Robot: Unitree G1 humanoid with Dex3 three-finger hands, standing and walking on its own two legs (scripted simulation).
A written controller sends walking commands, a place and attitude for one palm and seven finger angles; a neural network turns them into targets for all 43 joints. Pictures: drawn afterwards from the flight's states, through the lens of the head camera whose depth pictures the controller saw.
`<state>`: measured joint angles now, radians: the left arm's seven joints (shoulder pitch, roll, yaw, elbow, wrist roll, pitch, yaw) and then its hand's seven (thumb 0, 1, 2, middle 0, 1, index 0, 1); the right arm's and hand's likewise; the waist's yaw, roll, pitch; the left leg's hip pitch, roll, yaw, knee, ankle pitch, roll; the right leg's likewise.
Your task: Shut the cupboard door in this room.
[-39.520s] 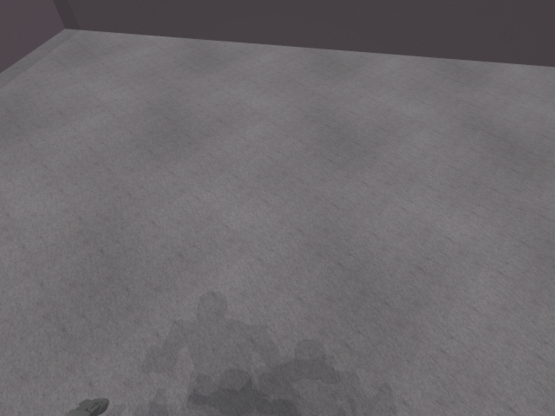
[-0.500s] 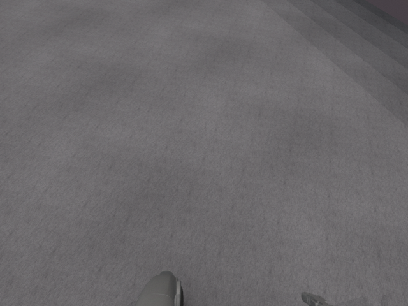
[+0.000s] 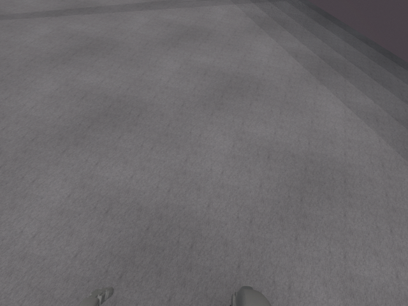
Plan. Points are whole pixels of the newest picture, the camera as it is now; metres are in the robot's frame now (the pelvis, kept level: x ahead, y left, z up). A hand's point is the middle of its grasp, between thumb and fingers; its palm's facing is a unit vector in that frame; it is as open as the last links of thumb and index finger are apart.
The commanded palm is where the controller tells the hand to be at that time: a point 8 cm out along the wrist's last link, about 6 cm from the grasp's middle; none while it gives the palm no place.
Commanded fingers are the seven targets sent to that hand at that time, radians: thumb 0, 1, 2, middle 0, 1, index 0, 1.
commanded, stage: turn to face it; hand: left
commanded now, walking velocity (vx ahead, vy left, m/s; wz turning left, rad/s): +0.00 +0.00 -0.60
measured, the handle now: out of the picture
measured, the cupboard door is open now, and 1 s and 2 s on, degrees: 50 50 50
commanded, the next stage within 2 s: none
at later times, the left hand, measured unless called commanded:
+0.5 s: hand (141, 278) +0.21 +0.15 -0.17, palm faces -0.13 -0.96 -0.23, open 7.3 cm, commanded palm none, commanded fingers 0.00 0.90 0.90 -0.20 -0.30 -0.20 -0.30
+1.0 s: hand (161, 212) +0.38 +0.12 -0.17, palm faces -0.50 -0.83 -0.24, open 7.4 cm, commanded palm none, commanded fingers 0.00 0.90 0.90 -0.20 -0.30 -0.20 -0.30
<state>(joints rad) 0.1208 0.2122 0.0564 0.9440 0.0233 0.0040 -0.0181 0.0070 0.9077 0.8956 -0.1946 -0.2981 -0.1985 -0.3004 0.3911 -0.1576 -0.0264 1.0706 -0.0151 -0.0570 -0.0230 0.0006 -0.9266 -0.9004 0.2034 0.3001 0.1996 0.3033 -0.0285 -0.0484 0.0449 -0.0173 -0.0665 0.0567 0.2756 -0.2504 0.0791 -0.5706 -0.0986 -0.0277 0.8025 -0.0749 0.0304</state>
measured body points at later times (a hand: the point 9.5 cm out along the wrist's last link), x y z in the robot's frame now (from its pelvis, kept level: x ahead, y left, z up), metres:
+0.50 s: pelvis +0.13 -0.04 +0.00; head +0.17 -0.05 +0.44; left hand +0.22 +0.20 -0.15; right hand +0.19 -0.29 -0.15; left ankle +0.19 +0.12 -0.69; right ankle +0.15 -0.12 -0.75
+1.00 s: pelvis +0.17 -0.02 -0.01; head +0.22 -0.03 +0.44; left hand +0.40 +0.17 -0.15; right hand +0.08 -0.26 -0.14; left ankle +0.20 +0.11 -0.75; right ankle +0.10 -0.14 -0.70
